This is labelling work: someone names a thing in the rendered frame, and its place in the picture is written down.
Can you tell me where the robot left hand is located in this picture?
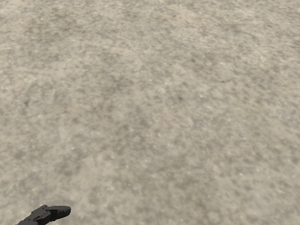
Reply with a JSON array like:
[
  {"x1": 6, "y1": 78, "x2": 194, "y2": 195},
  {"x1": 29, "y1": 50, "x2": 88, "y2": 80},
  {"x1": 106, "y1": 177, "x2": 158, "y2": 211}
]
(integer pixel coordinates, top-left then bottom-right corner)
[{"x1": 16, "y1": 204, "x2": 71, "y2": 225}]

